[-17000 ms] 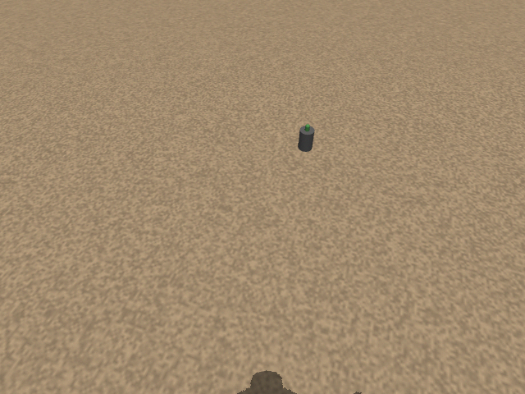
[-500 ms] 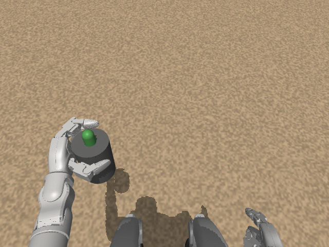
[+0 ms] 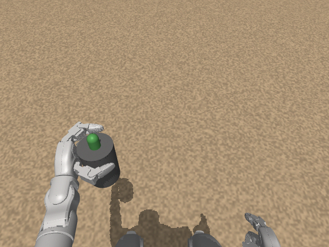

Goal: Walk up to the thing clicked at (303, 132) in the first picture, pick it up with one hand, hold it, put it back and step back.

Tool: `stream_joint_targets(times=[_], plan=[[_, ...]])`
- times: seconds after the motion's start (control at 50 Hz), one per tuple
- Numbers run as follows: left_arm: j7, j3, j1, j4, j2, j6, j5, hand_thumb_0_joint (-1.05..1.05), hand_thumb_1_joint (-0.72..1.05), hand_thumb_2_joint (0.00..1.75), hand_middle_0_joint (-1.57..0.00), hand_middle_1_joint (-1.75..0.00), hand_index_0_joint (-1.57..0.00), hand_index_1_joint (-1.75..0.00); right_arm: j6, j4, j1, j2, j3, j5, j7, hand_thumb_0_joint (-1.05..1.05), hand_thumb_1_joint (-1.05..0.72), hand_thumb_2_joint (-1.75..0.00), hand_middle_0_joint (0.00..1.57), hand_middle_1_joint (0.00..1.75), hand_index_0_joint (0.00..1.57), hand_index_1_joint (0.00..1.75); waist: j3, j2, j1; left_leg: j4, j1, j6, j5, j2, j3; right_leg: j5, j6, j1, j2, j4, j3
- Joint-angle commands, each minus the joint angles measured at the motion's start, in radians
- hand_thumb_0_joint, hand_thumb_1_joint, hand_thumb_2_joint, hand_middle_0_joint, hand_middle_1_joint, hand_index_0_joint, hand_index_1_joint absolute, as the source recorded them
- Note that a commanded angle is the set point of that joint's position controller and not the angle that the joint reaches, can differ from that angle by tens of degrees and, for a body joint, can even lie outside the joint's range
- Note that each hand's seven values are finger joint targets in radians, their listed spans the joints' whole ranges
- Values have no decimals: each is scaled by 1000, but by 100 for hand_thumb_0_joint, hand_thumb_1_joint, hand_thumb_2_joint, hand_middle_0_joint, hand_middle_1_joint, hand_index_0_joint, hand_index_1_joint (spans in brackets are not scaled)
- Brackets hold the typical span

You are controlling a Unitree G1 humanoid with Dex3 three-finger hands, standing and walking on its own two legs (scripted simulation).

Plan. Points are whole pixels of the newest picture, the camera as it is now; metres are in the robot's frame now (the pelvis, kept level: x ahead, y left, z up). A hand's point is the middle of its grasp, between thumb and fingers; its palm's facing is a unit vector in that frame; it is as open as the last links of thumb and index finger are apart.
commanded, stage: lift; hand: left
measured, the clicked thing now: (99, 157) +0.33 +0.17 +0.01
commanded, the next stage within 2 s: hold in 0.22 s
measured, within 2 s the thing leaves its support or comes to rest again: neither
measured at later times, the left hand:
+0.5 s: hand (95, 147) +0.34 +0.17 +0.05, palm faces +0.06 -1.00 -0.01, open 11.1 cm
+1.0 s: hand (91, 148) +0.33 +0.17 +0.06, palm faces +0.06 -1.00 -0.01, open 11.1 cm
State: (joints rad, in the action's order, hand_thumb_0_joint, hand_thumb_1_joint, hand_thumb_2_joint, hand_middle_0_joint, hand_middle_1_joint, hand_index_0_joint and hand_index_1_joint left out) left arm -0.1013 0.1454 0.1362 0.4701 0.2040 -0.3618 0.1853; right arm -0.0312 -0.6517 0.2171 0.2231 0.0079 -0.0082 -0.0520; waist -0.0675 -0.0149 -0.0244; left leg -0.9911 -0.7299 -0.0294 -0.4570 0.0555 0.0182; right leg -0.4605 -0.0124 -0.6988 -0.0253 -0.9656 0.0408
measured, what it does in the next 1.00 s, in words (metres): stands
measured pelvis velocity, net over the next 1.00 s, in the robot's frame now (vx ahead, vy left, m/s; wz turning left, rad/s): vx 0.00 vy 0.00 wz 0.00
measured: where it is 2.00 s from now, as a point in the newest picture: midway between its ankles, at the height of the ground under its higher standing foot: outside the picture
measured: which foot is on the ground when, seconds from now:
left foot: down 0.00-1.00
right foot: down 0.00-1.00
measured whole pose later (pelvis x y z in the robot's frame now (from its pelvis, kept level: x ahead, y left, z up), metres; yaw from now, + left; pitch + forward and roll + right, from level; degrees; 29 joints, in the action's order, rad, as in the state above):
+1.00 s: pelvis +0.00 +0.00 +0.02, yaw +0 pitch +6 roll -1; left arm -0.10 0.14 0.13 0.49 0.19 -0.36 0.17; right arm 0.00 -0.65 0.22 0.22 0.00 -0.01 -0.05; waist -0.02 -0.01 -0.02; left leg -0.83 -0.53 -0.03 -0.40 0.05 0.00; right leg -0.40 -0.02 -0.50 -0.03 -0.81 0.03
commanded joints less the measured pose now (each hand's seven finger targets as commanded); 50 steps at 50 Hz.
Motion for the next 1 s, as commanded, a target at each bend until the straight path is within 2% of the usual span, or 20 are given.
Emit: stream_joint_targets(times=[0.0,0.02,0.04,0.08,0.1,0.2,0.22,0.24,0.28,0.32,0.36,0.4,0.42,0.44,0.46,0.6,0.72,0.86,0.96,0.98], plan=[[-5,93,346,-332,178,-118,24,0,11,126,-118,-137,-120,-138,-31,109,5,129,-48,6,-11,0,-90,-90,20,30,20,30,-350,-35,2,145,226,30,288,-46,-19,343,16,207,30,151,-12],[-8,76,313,-290,159,-115,19,0,12,127,-119,-138,-120,-138,-27,111,0,128,-47,6,-12,0,-90,-90,20,30,20,30,-333,-31,-6,151,224,29,277,-48,-19,333,16,207,28,158,-12],[-7,84,343,-350,177,-121,21,0,11,126,-120,-138,-121,-138,-27,109,2,125,-47,7,-12,0,-90,-90,20,30,20,30,-337,-43,3,156,224,29,264,-49,-22,324,15,219,26,166,-17],[-11,57,276,-259,116,-108,31,0,10,127,-119,-138,-121,-139,-28,118,-4,127,-46,3,-12,0,-90,-90,20,30,20,30,-298,4,-12,166,227,30,262,-46,-22,326,13,211,30,176,-13],[-14,67,325,-315,130,-117,41,0,7,126,-119,-138,-120,-138,-27,112,-2,127,-47,5,-11,0,-90,-90,20,30,20,30,-333,-28,-6,165,237,29,276,-46,-22,337,15,227,30,172,-12],[-13,73,339,-315,153,-122,26,0,9,127,-120,-139,-122,-140,-19,110,10,134,-53,8,-12,0,-90,-90,20,30,20,30,-356,-37,-6,172,288,27,341,-43,-20,391,17,245,31,175,-10],[-18,69,296,-256,132,-117,31,0,7,127,-121,-140,-123,-140,-17,109,8,135,-52,7,-13,0,-91,-90,20,30,20,30,-329,-22,-9,174,284,29,348,-44,-20,395,16,241,32,177,-9],[-16,86,343,-319,165,-122,30,0,10,126,-120,-139,-122,-139,-17,107,10,136,-53,7,-13,0,-90,-90,20,30,20,30,-334,-36,-2,179,289,28,345,-44,-22,398,16,246,31,181,-11],[-19,60,273,-234,114,-112,30,0,10,126,-120,-140,-122,-140,-12,114,8,131,-50,8,-13,0,-90,-90,20,30,20,30,-312,8,-11,183,282,30,341,-44,-21,396,14,255,33,189,-8],[-15,77,333,-289,140,-126,30,0,11,120,-122,-139,-124,-138,-14,115,3,136,-55,8,-11,0,-92,-90,20,30,20,30,-316,-24,-2,195,291,26,335,-43,-19,383,17,253,33,191,-7],[-14,84,316,-262,143,-126,28,0,10,118,-121,-136,-123,-136,-8,114,5,139,-56,9,-9,0,-92,-90,20,30,20,30,-316,-25,0,200,307,26,354,-41,-19,385,19,256,35,193,-5],[-15,61,319,-281,128,-128,25,0,9,117,-121,-137,-123,-136,-6,121,4,131,-52,10,-7,0,-92,-90,20,30,20,30,-317,-30,2,203,304,24,354,-43,-19,388,19,268,34,198,-3],[-7,92,322,-300,154,-130,24,0,9,117,-120,-136,-122,-136,-3,115,9,131,-54,10,-10,0,-92,-90,20,30,20,30,-336,-29,9,202,309,26,360,-44,-24,407,15,286,30,202,-8],[-11,70,286,-245,127,-123,22,0,11,118,-121,-137,-124,-137,-2,120,2,134,-52,8,-11,0,-92,-90,20,30,20,30,-288,4,-3,208,299,28,341,-45,-26,393,13,280,31,212,-9],[-13,67,331,-285,138,-129,21,0,10,117,-121,-137,-123,-136,-3,124,-5,133,-53,9,-11,0,-92,-90,20,30,20,30,-304,-24,-3,213,304,27,330,-46,-28,384,14,283,29,214,-12],[-13,59,319,-275,129,-123,23,0,8,118,-121,-138,-123,-137,1,119,-2,135,-53,6,-11,0,-92,-90,20,30,20,30,-297,-14,-6,230,339,28,359,-43,-24,402,15,299,32,227,-5],[2,74,343,-340,150,-123,20,0,9,119,-122,-139,-124,-138,-2,118,-12,126,-52,5,-12,0,-92,-90,20,30,20,30,-277,-29,2,256,338,25,304,-47,-28,357,14,311,29,249,-7],[3,43,298,-253,117,-102,11,0,6,119,-121,-138,-123,-138,-2,113,-19,127,-51,4,-13,0,-91,-90,20,30,20,30,-237,-12,-6,272,345,26,298,-46,-28,350,13,309,29,266,-4],[0,69,353,-311,151,-121,13,0,7,120,-122,-140,-124,-139,-5,116,-18,127,-53,6,-8,0,-91,-90,20,30,20,30,-272,-31,1,270,362,25,309,-46,-29,356,14,315,28,266,-6],[-2,49,351,-293,133,-118,12,0,9,120,-123,-140,-125,-140,-5,107,-5,127,-53,6,-8,0,-91,-90,20,30,20,30,-276,-19,-10,271,365,26,317,-46,-28,367,13,326,28,266,-7]])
